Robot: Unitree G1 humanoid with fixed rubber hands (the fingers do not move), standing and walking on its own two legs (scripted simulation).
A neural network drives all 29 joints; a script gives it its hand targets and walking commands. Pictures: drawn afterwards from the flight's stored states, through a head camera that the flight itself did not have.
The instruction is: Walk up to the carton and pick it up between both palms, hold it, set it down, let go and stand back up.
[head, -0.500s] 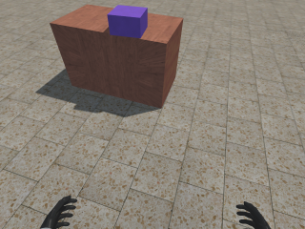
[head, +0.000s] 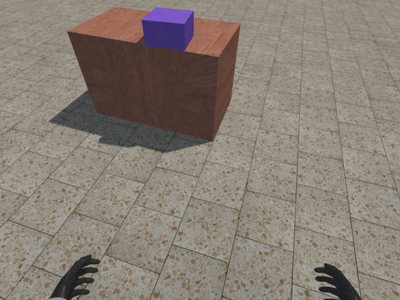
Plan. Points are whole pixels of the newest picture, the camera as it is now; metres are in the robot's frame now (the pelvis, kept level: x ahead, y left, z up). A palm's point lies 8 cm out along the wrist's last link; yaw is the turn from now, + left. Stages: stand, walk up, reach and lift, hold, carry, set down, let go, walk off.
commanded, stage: stand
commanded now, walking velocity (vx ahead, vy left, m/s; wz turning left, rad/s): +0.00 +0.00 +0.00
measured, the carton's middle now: (169, 28) +1.53 +0.23 -0.05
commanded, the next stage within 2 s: walk up in 0.18 s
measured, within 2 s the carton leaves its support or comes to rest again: neither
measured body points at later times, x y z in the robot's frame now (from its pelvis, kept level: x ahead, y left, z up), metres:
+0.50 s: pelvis +0.02 +0.01 +0.01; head +0.01 +0.01 +0.46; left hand +0.15 +0.31 -0.07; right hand +0.18 -0.28 -0.06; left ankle +0.02 +0.12 -0.70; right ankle +0.03 -0.12 -0.72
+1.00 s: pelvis +0.16 +0.12 +0.02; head +0.17 +0.16 +0.47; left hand +0.27 +0.42 -0.09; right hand +0.20 -0.19 -0.05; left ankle +0.11 +0.17 -0.72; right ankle +0.20 -0.06 -0.66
